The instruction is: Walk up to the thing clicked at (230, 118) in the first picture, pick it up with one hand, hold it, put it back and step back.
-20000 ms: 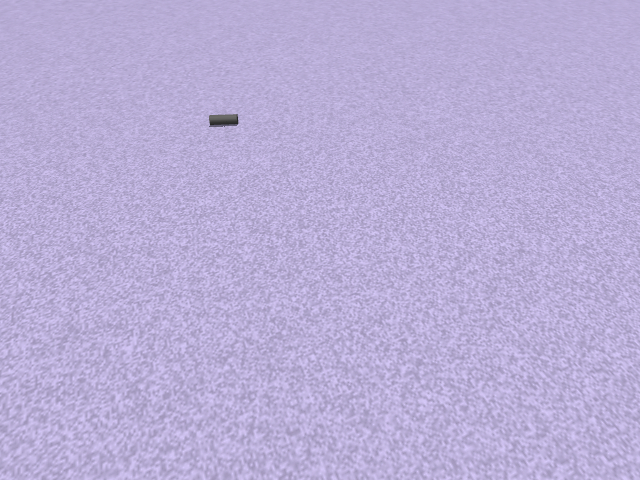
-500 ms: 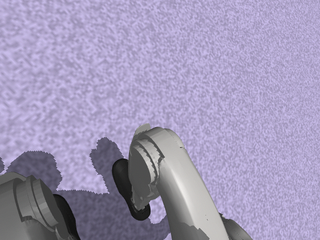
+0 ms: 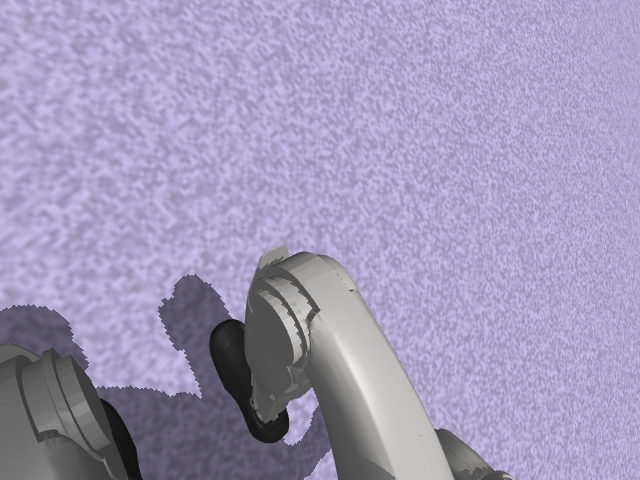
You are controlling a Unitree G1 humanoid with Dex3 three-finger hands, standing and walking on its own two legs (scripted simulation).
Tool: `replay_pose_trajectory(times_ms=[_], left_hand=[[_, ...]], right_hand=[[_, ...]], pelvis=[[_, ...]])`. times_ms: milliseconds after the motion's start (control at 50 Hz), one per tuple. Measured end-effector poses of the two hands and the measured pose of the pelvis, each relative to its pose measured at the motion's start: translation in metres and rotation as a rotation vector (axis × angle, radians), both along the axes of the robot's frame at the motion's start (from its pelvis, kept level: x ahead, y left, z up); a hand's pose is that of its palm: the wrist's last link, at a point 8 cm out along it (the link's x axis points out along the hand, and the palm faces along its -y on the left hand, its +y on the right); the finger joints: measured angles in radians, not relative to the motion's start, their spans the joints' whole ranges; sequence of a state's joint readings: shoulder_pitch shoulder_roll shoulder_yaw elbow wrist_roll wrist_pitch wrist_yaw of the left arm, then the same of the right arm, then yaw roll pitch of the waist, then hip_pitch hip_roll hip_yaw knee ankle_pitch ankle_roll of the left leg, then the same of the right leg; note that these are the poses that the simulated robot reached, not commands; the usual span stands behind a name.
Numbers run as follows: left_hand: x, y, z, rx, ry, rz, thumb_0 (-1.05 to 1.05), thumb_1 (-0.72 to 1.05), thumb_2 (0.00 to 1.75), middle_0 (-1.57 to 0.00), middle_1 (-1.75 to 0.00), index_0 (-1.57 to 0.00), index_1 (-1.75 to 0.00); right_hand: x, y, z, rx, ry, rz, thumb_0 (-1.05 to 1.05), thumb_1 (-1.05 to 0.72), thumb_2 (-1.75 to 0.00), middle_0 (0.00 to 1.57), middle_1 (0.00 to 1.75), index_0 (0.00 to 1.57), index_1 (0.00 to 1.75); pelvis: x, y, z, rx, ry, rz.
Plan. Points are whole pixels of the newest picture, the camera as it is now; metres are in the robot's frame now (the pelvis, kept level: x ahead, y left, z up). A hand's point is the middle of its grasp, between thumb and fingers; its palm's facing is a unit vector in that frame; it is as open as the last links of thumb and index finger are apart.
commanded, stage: rest palm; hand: left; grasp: from above
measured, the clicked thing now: out of the picture +0.48 +0.31 -0.29
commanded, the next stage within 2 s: close in 0.46 s
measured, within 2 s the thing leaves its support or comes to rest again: neither
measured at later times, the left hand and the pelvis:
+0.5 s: hand out of the picture +0.48 +0.30 -0.27, palm faces -0.45 -0.16 -0.88, open 13.3 cm; pelvis +0.00 +0.00 +0.00, yaw -1 degrees
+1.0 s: hand out of the picture +0.47 +0.30 -0.27, palm faces -0.45 -0.15 -0.88, open 11.7 cm; pelvis +0.00 +0.00 +0.00, yaw -2 degrees
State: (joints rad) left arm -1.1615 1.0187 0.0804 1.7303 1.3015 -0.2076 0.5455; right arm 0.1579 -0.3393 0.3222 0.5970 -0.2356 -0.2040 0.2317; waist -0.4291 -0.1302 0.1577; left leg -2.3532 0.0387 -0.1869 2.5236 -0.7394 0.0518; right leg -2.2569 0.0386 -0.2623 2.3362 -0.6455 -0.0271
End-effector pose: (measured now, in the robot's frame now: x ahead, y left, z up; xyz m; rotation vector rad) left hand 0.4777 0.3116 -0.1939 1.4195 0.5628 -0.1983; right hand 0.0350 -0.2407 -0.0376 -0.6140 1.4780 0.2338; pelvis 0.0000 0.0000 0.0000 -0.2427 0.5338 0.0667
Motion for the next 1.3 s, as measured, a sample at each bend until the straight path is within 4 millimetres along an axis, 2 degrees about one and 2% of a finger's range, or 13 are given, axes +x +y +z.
replay_pose_trajectory(times_ms=[160, 400, 620, 820, 1020, 1300], left_hand=[[0.0, 0.002, -0.003, 0.022, -0.013, 0.007, -0.01, -0.46, 0.98, -0.14, -0.93, -0.13, -0.94], [0.01, -0.007, -0.013, 0.02, -0.014, 0.027, -0.01, -0.43, 0.97, -0.17, -0.94, -0.16, -0.95], [0.002, -0.006, -0.016, 0.025, 0.012, 0.042, 0.0, -0.36, 0.94, -0.21, -0.94, -0.2, -0.94], [-0.005, 0.002, -0.013, 0.021, 0.011, 0.03, 0.0, -0.26, 0.83, -0.26, -0.91, -0.27, -0.89], [0.0, -0.007, -0.016, 0.013, -0.007, -0.004, -0.01, -0.14, 0.77, -0.34, -0.87, -0.36, -0.84], [0.001, -0.001, -0.019, 0.035, -0.01, 0.057, 0.0, 0.01, 0.63, -0.45, -0.77, -0.48, -0.74]], right_hand=[[-0.002, 0.0, 0.002, 0.01, 0.001, 0.025, 0.0, -0.9, -0.9, 0.2, 0.3, 0.2, 0.3], [-0.014, 0.002, 0.006, 0.024, 0.041, 0.001, 0.0, -0.91, -0.9, 0.2, 0.3, 0.2, 0.3], [-0.014, 0.004, 0.004, 0.042, 0.037, 0.002, 0.0, -0.91, -0.9, 0.2, 0.3, 0.2, 0.3], [-0.009, 0.003, 0.004, 0.03, 0.018, 0.023, 0.0, -0.9, -0.9, 0.2, 0.3, 0.2, 0.3], [-0.005, 0.004, 0.01, 0.018, 0.015, 0.047, 0.0, -0.9, -0.9, 0.2, 0.3, 0.2, 0.3], [-0.011, 0.006, 0.009, 0.039, 0.032, 0.025, 0.0, -0.9, -0.9, 0.2, 0.3, 0.2, 0.3]], pelvis=[[-0.002, 0.001, -0.002, -0.003, -0.008, -0.004], [-0.001, 0.0, -0.001, -0.008, -0.004, -0.013], [-0.002, -0.001, 0.0, -0.011, -0.015, -0.017], [-0.004, 0.0, 0.0, -0.013, -0.025, -0.017], [-0.004, 0.002, 0.002, -0.024, -0.024, -0.019], [-0.004, 0.002, 0.002, -0.022, -0.018, -0.021]])
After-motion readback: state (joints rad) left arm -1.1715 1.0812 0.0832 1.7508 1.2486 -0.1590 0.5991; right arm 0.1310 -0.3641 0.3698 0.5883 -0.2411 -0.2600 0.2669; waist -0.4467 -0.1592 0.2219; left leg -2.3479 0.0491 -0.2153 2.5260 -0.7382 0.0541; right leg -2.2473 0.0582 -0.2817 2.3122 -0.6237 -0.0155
